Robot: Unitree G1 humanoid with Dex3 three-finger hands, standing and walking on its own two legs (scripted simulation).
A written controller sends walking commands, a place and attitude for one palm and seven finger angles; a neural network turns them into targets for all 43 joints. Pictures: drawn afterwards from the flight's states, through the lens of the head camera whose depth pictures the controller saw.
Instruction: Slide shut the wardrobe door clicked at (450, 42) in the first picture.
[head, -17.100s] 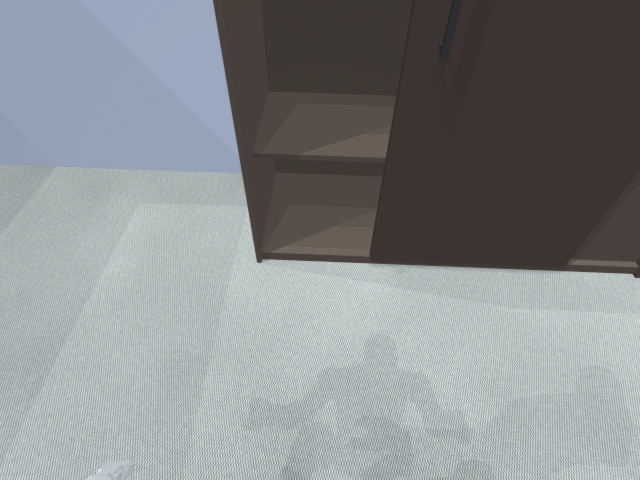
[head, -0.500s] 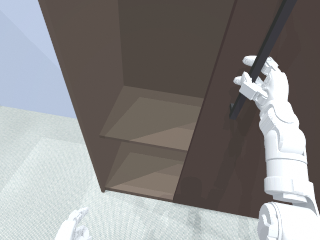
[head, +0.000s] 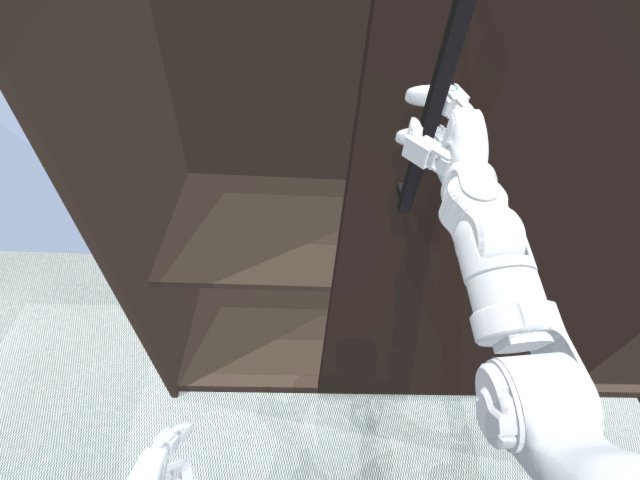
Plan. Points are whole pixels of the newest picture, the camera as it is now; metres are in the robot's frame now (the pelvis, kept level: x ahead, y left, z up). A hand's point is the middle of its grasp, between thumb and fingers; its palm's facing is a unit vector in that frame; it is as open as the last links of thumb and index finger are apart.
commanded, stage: tug the door sideways, standing still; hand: right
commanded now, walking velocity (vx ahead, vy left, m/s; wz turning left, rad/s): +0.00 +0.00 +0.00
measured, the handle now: (429, 103) +0.50 -0.10 +0.25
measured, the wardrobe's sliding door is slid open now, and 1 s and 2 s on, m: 0.44 0.39 0.16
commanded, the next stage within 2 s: step sideways, sliding the door along in 0.20 s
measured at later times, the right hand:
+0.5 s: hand (389, 147) +0.44 -0.05 +0.22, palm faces -0.04 +0.99 -0.14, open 5.9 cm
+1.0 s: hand (369, 146) +0.45 -0.03 +0.22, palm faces +0.12 +0.99 -0.06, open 6.0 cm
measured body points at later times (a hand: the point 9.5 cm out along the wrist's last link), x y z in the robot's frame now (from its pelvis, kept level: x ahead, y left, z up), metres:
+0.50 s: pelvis -0.02 +0.00 -0.01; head +0.01 +0.03 +0.44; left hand +0.10 +0.24 -0.13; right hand +0.44 -0.11 +0.23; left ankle -0.02 +0.12 -0.74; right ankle -0.03 -0.10 -0.74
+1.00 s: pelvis +0.00 +0.10 -0.01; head +0.10 +0.10 +0.42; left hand +0.20 +0.31 -0.13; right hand +0.44 -0.08 +0.22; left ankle +0.05 +0.25 -0.69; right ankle +0.00 -0.07 -0.74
